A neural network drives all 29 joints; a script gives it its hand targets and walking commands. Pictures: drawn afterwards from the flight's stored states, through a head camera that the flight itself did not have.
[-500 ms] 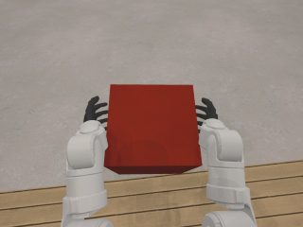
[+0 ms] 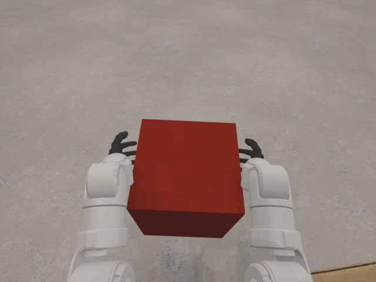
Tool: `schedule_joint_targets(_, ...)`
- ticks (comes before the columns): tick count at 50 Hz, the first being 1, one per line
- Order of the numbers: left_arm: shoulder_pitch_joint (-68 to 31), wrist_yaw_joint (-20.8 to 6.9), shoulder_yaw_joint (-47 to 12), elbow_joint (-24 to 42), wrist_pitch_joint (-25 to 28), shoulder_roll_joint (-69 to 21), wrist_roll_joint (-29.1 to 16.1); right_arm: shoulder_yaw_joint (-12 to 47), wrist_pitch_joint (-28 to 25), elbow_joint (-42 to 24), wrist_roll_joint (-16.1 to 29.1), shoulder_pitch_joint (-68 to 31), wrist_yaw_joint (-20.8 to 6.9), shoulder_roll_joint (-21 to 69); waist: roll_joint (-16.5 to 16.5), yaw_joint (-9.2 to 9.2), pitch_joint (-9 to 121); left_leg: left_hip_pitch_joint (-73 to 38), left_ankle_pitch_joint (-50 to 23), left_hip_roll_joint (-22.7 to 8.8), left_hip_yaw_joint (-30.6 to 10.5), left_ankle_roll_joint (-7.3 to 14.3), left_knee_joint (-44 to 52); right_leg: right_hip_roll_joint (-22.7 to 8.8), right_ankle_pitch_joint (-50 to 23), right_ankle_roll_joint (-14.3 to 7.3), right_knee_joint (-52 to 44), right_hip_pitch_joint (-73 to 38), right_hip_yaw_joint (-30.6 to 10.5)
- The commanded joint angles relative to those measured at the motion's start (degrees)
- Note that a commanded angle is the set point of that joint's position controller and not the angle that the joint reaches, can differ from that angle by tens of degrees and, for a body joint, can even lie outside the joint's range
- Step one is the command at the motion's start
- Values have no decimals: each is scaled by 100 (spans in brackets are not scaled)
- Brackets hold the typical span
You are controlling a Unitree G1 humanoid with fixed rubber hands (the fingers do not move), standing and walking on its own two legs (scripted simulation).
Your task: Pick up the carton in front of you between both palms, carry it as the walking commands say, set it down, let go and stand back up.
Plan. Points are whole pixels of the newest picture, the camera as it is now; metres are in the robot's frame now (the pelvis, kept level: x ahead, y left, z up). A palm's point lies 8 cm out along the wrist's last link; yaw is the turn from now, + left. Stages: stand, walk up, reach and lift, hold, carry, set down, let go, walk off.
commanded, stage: carry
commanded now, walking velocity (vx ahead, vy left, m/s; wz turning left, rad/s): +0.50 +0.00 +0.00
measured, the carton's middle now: (185, 184) +0.37 +0.00 +0.01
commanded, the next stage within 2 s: none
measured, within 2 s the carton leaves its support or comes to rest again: neither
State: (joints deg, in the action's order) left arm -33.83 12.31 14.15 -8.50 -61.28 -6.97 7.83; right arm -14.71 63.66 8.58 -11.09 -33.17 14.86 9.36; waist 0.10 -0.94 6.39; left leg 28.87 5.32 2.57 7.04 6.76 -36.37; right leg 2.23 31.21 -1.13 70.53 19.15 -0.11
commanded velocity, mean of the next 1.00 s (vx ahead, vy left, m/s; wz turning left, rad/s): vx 0.50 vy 0.00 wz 0.00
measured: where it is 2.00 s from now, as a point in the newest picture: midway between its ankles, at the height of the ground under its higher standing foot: (172, 150)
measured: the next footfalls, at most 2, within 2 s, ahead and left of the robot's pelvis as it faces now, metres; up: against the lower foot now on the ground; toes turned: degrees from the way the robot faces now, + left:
right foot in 0.40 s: +0.40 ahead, -0.08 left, -0.02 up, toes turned -4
left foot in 0.84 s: +0.66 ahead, +0.14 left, -0.03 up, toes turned +6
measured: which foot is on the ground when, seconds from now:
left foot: down 0.00-0.40, up 0.42-0.82, down 0.84-1.00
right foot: up 0.00-0.38, down 0.40-0.84, up 0.86-1.00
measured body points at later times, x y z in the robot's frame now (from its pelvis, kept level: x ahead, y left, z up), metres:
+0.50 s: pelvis +0.30 -0.01 -0.02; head +0.32 -0.01 +0.43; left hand +0.65 +0.15 +0.10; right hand +0.67 -0.15 +0.09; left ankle +0.13 +0.07 -0.64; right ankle +0.37 -0.07 -0.75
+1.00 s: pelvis +0.61 +0.05 -0.01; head +0.65 +0.05 +0.44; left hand +0.97 +0.18 +0.08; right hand +0.95 -0.11 +0.07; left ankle +0.62 +0.13 -0.75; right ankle +0.52 -0.06 -0.67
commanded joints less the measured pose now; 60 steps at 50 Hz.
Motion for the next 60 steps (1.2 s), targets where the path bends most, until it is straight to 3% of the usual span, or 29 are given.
schedule_joint_targets(1,-3301,-1252,-3503,327,11,-6462,-1978,4215,-365,-1586,3079,-5101,-1567,6233,-249,51,2144,-2892,-860,-1763,-2847,321,1381,-365,-690,-90,-332,1914,-131)
schedule_joint_targets(2,-3153,-1239,-3498,198,21,-6158,-1900,4127,-351,-870,3055,-4632,-1536,6241,-394,-99,2335,-3103,-501,-1706,-2856,449,1398,-336,-517,-98,-815,1754,-108)
schedule_joint_targets(6,-3094,-1236,-3733,738,234,-6275,-1942,4456,-539,-1473,3195,-4459,-1591,6308,-327,-187,2400,-3471,-2096,-1795,-2098,804,1162,-404,-1322,-125,-1507,2120,84)
schedule_joint_targets(10,-2528,-1247,-4080,729,220,-5974,-1813,4340,-540,-1078,2909,-3532,-1590,5874,-804,-367,1957,-3782,-2944,-1309,-1505,493,959,-332,-2465,-128,-2521,2257,189)
schedule_joint_targets(13,-2602,-1254,-4117,727,128,-5804,-1862,4587,-511,-1706,2980,-4028,-1557,5596,-276,-504,1539,-3566,-3606,-954,-1129,256,917,15,-3323,-173,-3445,1974,819)
schedule_joint_targets(16,-2735,-1187,-4093,1281,-12,-5330,-1987,4467,-342,-1616,3029,-3826,-1435,5315,-662,-389,1627,-3562,-3531,-829,-823,173,383,177,-3746,-292,-4411,1021,943)
schedule_joint_targets(18,-2107,-1124,-3788,823,-242,-4912,-1787,4320,-112,-1299,2958,-3282,-1376,5047,-320,102,1841,-2870,-3570,-614,-448,-145,-770,231,-4360,-302,-5011,-744,1166)
schedule_joint_targets(19,-2009,-1124,-3558,687,-309,-4586,-1620,4035,9,-917,2715,-3149,-1357,4796,108,520,2196,-1771,-1878,-476,-363,-440,-1782,-570,-5164,-529,-4785,-2219,291)
schedule_joint_targets(20,-2064,-1121,-3515,634,-364,-4446,-1644,3912,95,-861,2656,-3179,-1336,4827,1063,545,2505,327,1419,85,-485,-652,-3422,-2032,-7211,-1410,-3826,-3913,-1678)
schedule_joint_targets(21,-2664,-1087,-3782,1107,-340,-4456,-1893,3726,138,-523,2636,-2948,-1329,4909,1385,681,3077,1827,3192,371,-762,-762,-4716,-2618,-7174,-2111,-3695,-5047,-2809)
schedule_joint_targets(22,-2531,-1157,-3889,1202,-351,-4950,-2032,3937,58,-1310,2684,-3366,-1315,5042,1047,718,3190,2375,3119,48,-891,-622,-4946,-2626,-5445,-2146,-3924,-5112,-2818)
schedule_joint_targets(23,-3197,-1249,-4064,1670,-280,-5367,-2409,4050,29,-1705,2891,-4036,-1310,5330,348,813,2980,2174,2564,-258,-1004,-514,-4402,-2281,-4434,-1804,-4155,-4403,-2305)
schedule_joint_targets(25,-3382,-1311,-4075,1491,-346,-5782,-2644,3989,9,-2160,2903,-4722,-1248,5253,-54,524,2131,1423,1975,-421,-873,-522,-3476,-1899,-3277,-1359,-4832,-2376,-1920)
schedule_joint_targets(26,-4157,-1316,-4244,1896,-321,-5895,-2906,3749,89,-1530,2610,-4001,-1224,5267,61,503,2078,1186,2064,-471,-773,-540,-3102,-1835,-2790,-1391,-4912,-2080,-1659)
schedule_joint_targets(28,-3549,-1361,-4294,1322,-430,-5665,-2739,3515,133,-1206,2193,-3404,-1167,5052,528,383,1972,1055,1809,-442,-551,-516,-2389,-1757,-2960,-1435,-4964,-1891,-1468)
schedule_joint_targets(29,-3484,-1424,-4303,947,-433,-5692,-2785,3668,102,-1185,2197,-3604,-1176,5017,294,467,1919,1125,1629,-549,-631,-521,-2149,-1826,-3252,-1458,-4968,-1926,-1524)
schedule_joint_targets(30,-3619,-1467,-4197,913,-433,-5688,-2769,3687,63,-1112,2081,-3428,-1153,5063,651,490,1965,1086,1339,-471,-482,-618,-1672,-1583,-3751,-1420,-4882,-2124,-970)
schedule_joint_targets(32,-3526,-1511,-4055,970,-355,-5774,-2756,3818,34,-1162,2168,-3786,-1161,5297,937,498,1726,717,555,-473,-370,-486,-1107,-1525,-3935,-1117,-5136,-1654,-739)
schedule_joint_targets(36,-2986,-1485,-3796,330,-379,-5591,-2411,3816,86,-1168,2132,-3699,-1234,5097,783,530,1345,156,142,-318,18,-523,103,-1424,-3834,-894,-5041,-1525,-351)
schedule_joint_targets(39,-3590,-1401,-4099,1030,-331,-5865,-2657,3828,53,-1208,2460,-3762,-1327,5392,469,79,2214,-1980,-210,24,379,-414,1308,-930,-5382,-377,-3143,-1551,526)
schedule_joint_targets(40,-3099,-1360,-3823,433,-421,-5554,-2288,3821,125,-737,2294,-3496,-1289,5204,138,-186,2428,-3432,-668,-715,-550,-106,988,-880,-4128,-82,-2099,-223,721)
schedule_joint_targets(41,-2995,-1322,-3861,662,-388,-5665,-2299,3845,56,-1085,2388,-3510,-1308,5121,-1451,-86,2710,-4442,-1519,-2104,-2899,353,1153,-135,-1073,199,-1057,1099,620)
schedule_joint_targets(42,-3106,-1298,-3821,824,-385,-5602,-2293,3869,76,-1033,2561,-3582,-1338,5308,-1808,-203,2964,-5006,-1938,-2438,-3674,796,1239,93,78,160,106,2071,255)
schedule_joint_targets(45,-3212,-1284,-3752,817,-377,-5907,-2145,4063,73,-1116,2719,-3693,-1450,5755,-386,-309,2277,-4339,-1798,-2026,-2635,522,1377,-330,-463,96,-309,2640,78)
schedule_joint_targets(49,-2611,-1291,-3908,1324,-280,-6371,-2059,4498,-47,-2064,3171,-4019,-1573,6321,-960,-138,2267,-4146,-1660,-1960,-2114,353,1771,-489,-822,182,-1816,2199,117)
schedule_joint_targets(53,-1969,-1249,-4058,1708,-258,-5801,-1771,4560,53,-1734,3070,-2748,-1655,6153,-696,-63,1989,-3821,-2171,-1750,-1342,178,1881,-260,-1884,124,-3435,1277,633)
schedule_joint_targets(58,-635,-1400,-4451,1958,-517,-6118,-2053,4449,268,-2637,2753,-1487,-1693,5591,-797,73,2031,-2779,-3014,-1069,74,-545,396,-99,-3378,-73,-4894,-1322,1158)
schedule_joint_targets(59,-254,-1466,-4258,1961,-608,-6033,-1973,4503,422,-2592,2752,-1255,-1709,5598,-278,210,2214,-1859,-2012,-909,50,-724,-271,-593,-3341,-247,-4710,-2394,625)
schedule_joint_targets(60,-210,-1520,-4292,2089,-670,-6011,-2074,4561,470,-2924,2807,-1364,-1752,5730,1087,270,2500,-653,-280,-509,74,-860,-1584,-1727,-4228,-668,-4680,-3327,-1093)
